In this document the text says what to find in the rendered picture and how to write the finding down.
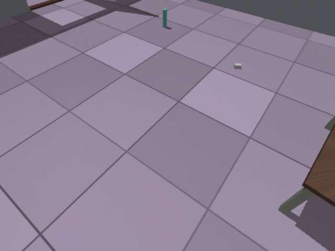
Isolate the coffee table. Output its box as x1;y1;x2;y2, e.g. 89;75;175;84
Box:
278;116;335;215

